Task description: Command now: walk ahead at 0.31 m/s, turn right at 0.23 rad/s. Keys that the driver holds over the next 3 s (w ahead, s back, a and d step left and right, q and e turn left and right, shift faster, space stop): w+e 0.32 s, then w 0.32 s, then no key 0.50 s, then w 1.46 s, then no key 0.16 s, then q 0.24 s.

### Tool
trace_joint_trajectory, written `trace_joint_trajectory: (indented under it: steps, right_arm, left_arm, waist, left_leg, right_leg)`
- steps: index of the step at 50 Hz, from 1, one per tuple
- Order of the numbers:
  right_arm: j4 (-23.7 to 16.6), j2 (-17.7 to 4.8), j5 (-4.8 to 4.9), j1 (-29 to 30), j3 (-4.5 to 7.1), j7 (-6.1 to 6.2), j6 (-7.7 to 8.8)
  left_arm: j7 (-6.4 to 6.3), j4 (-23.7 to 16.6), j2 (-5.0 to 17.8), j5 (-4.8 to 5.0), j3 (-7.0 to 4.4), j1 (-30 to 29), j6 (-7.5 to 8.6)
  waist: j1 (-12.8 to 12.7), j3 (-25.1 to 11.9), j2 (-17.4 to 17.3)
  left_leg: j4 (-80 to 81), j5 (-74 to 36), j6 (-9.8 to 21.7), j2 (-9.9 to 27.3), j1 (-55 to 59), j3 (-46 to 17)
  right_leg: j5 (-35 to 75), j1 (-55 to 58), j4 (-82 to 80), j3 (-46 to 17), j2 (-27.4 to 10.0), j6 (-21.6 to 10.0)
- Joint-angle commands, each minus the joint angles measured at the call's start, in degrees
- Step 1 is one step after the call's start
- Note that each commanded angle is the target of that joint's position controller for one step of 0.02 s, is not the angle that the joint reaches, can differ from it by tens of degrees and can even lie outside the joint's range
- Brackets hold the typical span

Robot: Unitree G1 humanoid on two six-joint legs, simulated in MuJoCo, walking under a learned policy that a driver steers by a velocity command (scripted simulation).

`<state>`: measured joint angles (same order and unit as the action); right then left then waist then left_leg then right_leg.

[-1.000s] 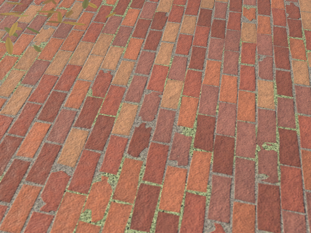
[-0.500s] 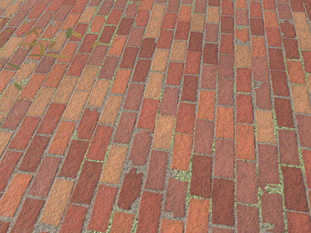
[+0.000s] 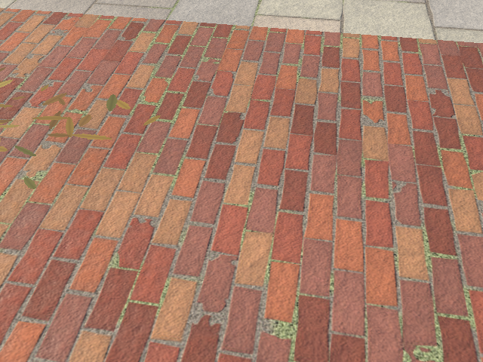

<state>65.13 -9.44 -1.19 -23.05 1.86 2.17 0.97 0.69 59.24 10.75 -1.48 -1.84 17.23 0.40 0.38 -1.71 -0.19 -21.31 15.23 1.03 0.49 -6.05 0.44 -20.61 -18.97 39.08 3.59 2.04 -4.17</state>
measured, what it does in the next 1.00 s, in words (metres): walks ahead, turning right: right foot, then left foot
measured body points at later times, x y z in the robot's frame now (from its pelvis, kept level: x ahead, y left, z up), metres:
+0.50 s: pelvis +0.20 -0.05 -0.01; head +0.23 -0.07 +0.44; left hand +0.18 +0.20 -0.14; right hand +0.35 -0.31 -0.12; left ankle +0.38 +0.03 -0.71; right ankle +0.04 -0.10 -0.74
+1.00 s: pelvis +0.42 -0.08 +0.00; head +0.45 -0.09 +0.45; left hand +0.59 +0.11 -0.14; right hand +0.34 -0.30 -0.15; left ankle +0.41 +0.00 -0.74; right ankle +0.49 -0.21 -0.72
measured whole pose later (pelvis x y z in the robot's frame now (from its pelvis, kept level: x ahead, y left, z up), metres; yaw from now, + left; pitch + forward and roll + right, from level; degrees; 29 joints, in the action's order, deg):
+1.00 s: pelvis +0.42 -0.08 +0.00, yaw -15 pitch +0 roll +1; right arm 58.9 -9.6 -1.0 -20.2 0.7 0.3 4.1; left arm -0.5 54.3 10.3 -1.1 -1.1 7.9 1.4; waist 2.1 3.8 1.8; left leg -19.2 13.1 4.1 -4.0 -5.7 4.7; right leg -9.5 -26.0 37.1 1.2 -1.5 -1.7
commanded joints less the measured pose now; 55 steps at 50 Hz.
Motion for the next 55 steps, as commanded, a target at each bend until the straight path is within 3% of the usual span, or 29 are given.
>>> trace_joint_trajectory:
  steps: [1, 4, 6, 7, 8, 9, 10, 12, 14, 18, 21, 24, 27, 28, 29, 30, 31, 32, 33, 34, 37, 41, 45, 49, 51, 52, 53, 54, 55]
  right_arm:
    - [-2.18, -8.80, -0.09, 0.33, 2.25, 0.34, 1.64]
    - [-2.76, -9.30, 0.03, 1.44, 2.77, -0.09, 2.41]
    - [-3.47, -9.54, -0.17, 2.12, 3.05, -0.53, 2.51]
    - [-4.57, -7.45, -0.75, 3.36, 2.46, -0.92, 2.82]
    - [-8.67, -3.23, -0.44, 6.08, 1.24, -1.96, 3.36]
    - [-10.57, -6.62, -1.79, 9.46, 1.96, -2.63, 3.73]
    - [-11.78, -7.23, -1.45, 12.53, 2.10, -3.18, 4.10]
    - [-11.94, -7.19, -0.37, 13.33, 2.03, -3.71, 5.09]
    - [-12.29, -7.15, -1.20, 12.93, 2.11, -3.89, 4.32]
    - [-16.10, -5.91, -0.96, 19.62, 1.54, -3.84, 2.73]
    - [-19.15, -4.87, -0.46, 26.64, 0.64, -4.22, 2.60]
    - [-21.29, -5.93, 0.19, 29.55, 0.62, -4.13, 2.57]
    - [-20.28, -8.57, 0.14, 22.96, 1.73, -3.38, 3.01]
    - [-18.36, -9.71, 0.20, 16.51, 2.40, -2.82, 3.29]
    - [-15.56, -10.90, -0.06, 7.47, 3.14, -2.18, 3.70]
    - [-14.39, -14.68, -1.46, -1.47, 4.12, -1.46, 4.11]
    - [-13.87, -19.88, -2.47, -2.97, 5.28, -1.98, 3.80]
    - [-14.17, -15.50, -0.47, 2.03, 4.57, -2.61, 3.02]
    - [-15.82, -11.25, 0.14, 8.95, 3.39, -2.68, 3.20]
    - [-15.74, -8.62, 0.03, 10.99, 2.56, -2.84, 3.80]
    - [-12.51, -5.95, 0.23, 7.50, 1.18, -2.44, 5.24]
    - [-10.84, -8.32, 0.19, 5.30, 1.03, -2.35, 5.62]
    - [-9.52, -8.11, 0.29, 3.30, 0.39, -2.06, 4.41]
    - [-7.88, -7.69, 0.18, 1.21, 0.04, -1.58, 3.33]
    - [-7.59, -7.19, 0.52, 2.42, -0.20, -1.14, 2.78]
    - [-7.21, -6.80, 0.46, 1.71, -0.32, -0.97, 2.66]
    - [-7.43, -6.12, 0.14, -0.46, -0.51, -0.80, 2.69]
    - [-6.17, -2.67, 0.63, -7.09, -1.10, -0.68, 2.29]
    - [-4.08, -2.30, 1.15, -8.43, -1.17, -0.10, 1.02]
  left_arm:
    - [0.93, -4.77, 3.52, -0.10, -0.98, -3.74, 1.87]
    - [0.96, -5.56, 2.18, 0.32, -1.03, -3.16, 2.49]
    - [0.62, -2.80, 2.44, 0.39, -1.67, 4.82, 2.83]
    - [0.09, -0.66, 5.20, -0.12, -2.72, 12.12, 3.36]
    - [-0.51, 0.36, 11.82, 0.24, -4.29, 19.49, 3.51]
    - [-0.38, 1.29, 10.94, 0.37, -3.71, 19.22, 3.00]
    - [-0.42, -0.79, 10.14, 0.05, -3.40, 13.61, 3.04]
    - [-0.70, -3.60, 9.33, 0.13, -3.27, 7.75, 3.39]
    - [-1.11, -3.73, 7.51, 0.96, -2.69, 7.70, 3.89]
    - [-1.52, -2.56, 7.21, 1.27, -2.50, 11.65, 4.35]
    - [-1.41, -2.12, 6.77, 1.02, -2.29, 12.90, 4.48]
    - [-1.42, -2.03, 7.92, 0.89, -2.45, 12.61, 4.79]
    - [-1.70, -2.45, 10.08, 0.62, -2.86, 9.44, 5.07]
    - [-1.67, -2.37, 10.77, 0.35, -3.06, 8.90, 5.02]
    - [-1.49, -2.43, 10.71, 0.19, -3.07, 8.50, 4.90]
    - [-1.25, -3.68, 7.96, 0.34, -2.34, 9.78, 4.95]
    - [-0.84, -3.72, 1.85, 2.58, -1.40, 18.13, 4.74]
    - [-0.98, -3.42, 7.64, 0.84, -2.31, 14.68, 4.52]
    - [-0.78, -5.02, 8.30, 0.52, -2.55, 8.18, 4.49]
    - [-0.65, -5.64, 7.07, 0.32, -2.22, 4.92, 4.60]
    - [-0.34, -4.89, 4.70, -0.67, -1.97, 6.51, 2.84]
    - [-0.25, -5.37, 3.38, -0.43, -1.36, 3.53, 1.52]
    - [-0.56, -6.57, 2.44, 0.26, -0.13, -3.65, 1.17]
    - [-1.63, -6.00, 3.31, 0.46, 0.06, -5.70, 1.27]
    - [-2.06, -4.87, 2.88, 0.28, 0.14, -4.15, 1.75]
    - [-2.34, -4.15, 3.58, 0.01, 0.10, -2.66, 2.32]
    - [-2.70, -3.27, 7.21, -0.34, -0.63, 0.54, 2.99]
    - [-2.70, -3.14, 8.97, -0.07, -0.67, 0.71, 3.03]
    - [-2.64, -2.84, 6.57, 1.06, -0.21, -0.07, 2.36]
  waist:
    - [-0.69, 9.48, -7.39]
    - [-1.36, 9.72, -6.61]
    - [-4.05, 8.22, -2.70]
    - [-6.80, 6.24, 5.40]
    - [-8.59, 4.43, 21.51]
    - [-7.02, 7.12, 16.09]
    - [-4.59, 9.40, 7.53]
    - [-2.09, 7.63, 1.35]
    - [-1.06, 5.73, 2.83]
    - [-1.78, 5.95, 3.69]
    - [-3.80, 7.21, 5.15]
    - [-4.27, 7.70, 5.32]
    - [-0.52, 5.16, 5.01]
    - [2.12, 1.78, 4.50]
    - [5.94, -2.92, 2.66]
    - [8.30, -9.42, -2.63]
    - [3.71, -14.86, -16.70]
    - [2.68, -10.24, -8.53]
    - [1.22, -0.83, -3.61]
    - [0.66, 2.05, 0.09]
    - [-2.39, 1.10, -2.53]
    - [-3.44, 0.27, -3.91]
    - [-1.29, -0.03, -5.81]
    - [0.02, 0.73, -5.58]
    - [-1.16, 1.98, -4.45]
    - [-1.76, 2.04, -2.04]
    - [-1.10, -0.72, 1.77]
    - [2.35, -2.37, 7.97]
    - [0.83, -3.54, 9.53]
  left_leg:
    - [15.25, 19.75, 8.59, 15.94, -0.90, -14.37]
    - [11.49, 16.34, 7.70, 14.11, -4.97, -7.40]
    - [2.26, 13.76, 6.94, 11.24, -11.58, -2.01]
    - [-12.59, 7.68, 5.21, 7.47, -17.15, 3.77]
    - [-32.09, 12.28, 1.30, -1.23, -33.52, 9.90]
    - [-41.26, 16.50, 2.13, -1.31, -39.54, 2.01]
    - [-44.17, 11.20, 2.59, 2.29, -41.04, -0.81]
    - [-40.18, 2.76, 2.12, 4.18, -36.33, -1.43]
    - [-36.00, -0.87, 0.37, 3.76, -33.36, -0.59]
    - [-28.02, -5.96, -2.27, 2.54, -35.02, 1.64]
    - [-18.73, -12.46, -1.86, 1.40, -30.75, 3.42]
    - [-13.23, -15.22, 0.21, 0.96, -26.21, 3.53]
    - [-10.04, -11.13, 3.23, -1.36, -16.65, 3.63]
    - [-8.63, -9.05, 4.26, -3.11, -10.09, 4.27]
    - [-6.20, -9.23, 5.48, -2.76, 0.32, 3.95]
    - [-5.36, 0.67, 7.97, 8.95, 12.82, -9.24]
    - [2.68, 6.80, 16.69, 23.78, 24.36, -39.11]
    - [8.49, 17.06, 16.30, 21.89, 18.41, -45.11]
    - [8.67, 10.96, 15.01, 20.24, 8.65, -33.92]
    - [8.62, -4.39, 14.01, 17.64, 2.44, -25.70]
    - [6.85, -39.67, 11.72, 13.32, -3.68, -10.83]
    - [6.49, -51.38, 11.66, 11.20, -3.76, -3.49]
    - [5.75, -50.03, 9.83, 9.14, -3.66, 0.07]
    - [2.84, -43.72, 9.54, 10.66, -1.09, -2.01]
    - [-0.20, -36.45, 8.26, 10.64, -1.66, -3.32]
    - [-2.34, -29.91, 6.21, 9.38, -3.10, -3.57]
    - [-5.52, -18.46, 4.08, 7.10, -6.03, -2.62]
    - [-7.62, 3.70, 2.77, 2.75, -9.38, -0.17]
    - [-8.15, 10.34, 1.97, 0.62, -7.15, 1.26]
  right_leg:
    - [-2.02, -10.84, 3.65, -2.41, -3.59, -0.63]
    - [-0.97, -1.24, -5.52, 1.49, -1.91, -1.55]
    - [0.78, 11.67, -11.44, 2.89, 1.33, -2.29]
    - [-3.92, 19.78, -17.03, -6.94, -3.48, -4.08]
    - [-17.66, 27.48, -29.17, -37.15, -18.29, -10.79]
    - [-15.86, 24.99, -32.37, -46.72, -21.81, -14.24]
    - [-10.38, 21.70, -29.46, -40.34, -20.62, -13.65]
    - [3.31, 17.90, -29.30, -30.08, -15.90, -10.66]
    - [14.69, 17.80, -29.39, -24.36, -12.79, -9.58]
    - [26.77, 18.41, -28.95, -19.22, -11.07, -9.90]
    - [30.90, 16.14, -29.26, -15.96, -9.48, -8.17]
    - [34.33, 17.07, -29.37, -16.11, -11.00, -7.07]
    - [49.93, 20.11, -22.61, -14.65, -11.83, -4.91]
    - [56.66, 21.14, -14.71, -13.46, -10.80, -4.13]
    - [54.54, 18.47, -3.26, -11.42, -8.27, -3.23]
    - [37.46, 8.95, 13.02, -9.57, -5.20, -2.73]
    - [-6.46, -9.46, 33.67, -5.83, 5.45, -0.37]
    - [-6.25, -15.41, 37.94, -9.71, 2.29, -1.76]
    - [-0.37, -16.09, 36.59, -9.19, -0.73, -1.71]
    - [2.40, -13.79, 33.73, -8.95, -2.35, -1.41]
    - [1.21, -5.97, 27.80, -7.32, -3.63, 0.67]
    - [4.74, -6.60, 17.96, -4.31, -3.20, 2.59]
    - [11.92, -2.70, 4.57, -1.19, -3.08, 3.15]
    - [11.49, 0.15, -2.64, -1.21, -2.65, 2.40]
    - [13.51, 4.72, -11.11, -1.28, -2.54, 1.45]
    - [20.62, 9.56, -17.66, -3.62, -4.16, 1.11]
    - [36.18, 16.81, -16.80, -9.64, -10.80, 0.40]
    - [52.42, 20.59, -14.61, -15.99, -18.52, -4.35]
    - [46.98, 17.20, -15.81, -18.62, -20.24, -9.10]
Next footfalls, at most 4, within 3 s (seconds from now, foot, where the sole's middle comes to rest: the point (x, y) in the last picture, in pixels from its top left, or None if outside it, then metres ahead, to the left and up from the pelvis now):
0.14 right None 0.08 -0.11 -0.78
0.60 left None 0.45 -0.01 -0.78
1.06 right None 0.52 -0.21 -0.78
1.32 left None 0.47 -0.01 -0.78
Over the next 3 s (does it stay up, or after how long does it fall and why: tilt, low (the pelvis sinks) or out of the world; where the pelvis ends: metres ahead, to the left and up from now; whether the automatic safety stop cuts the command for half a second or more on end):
stays up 1.21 -0.33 0.00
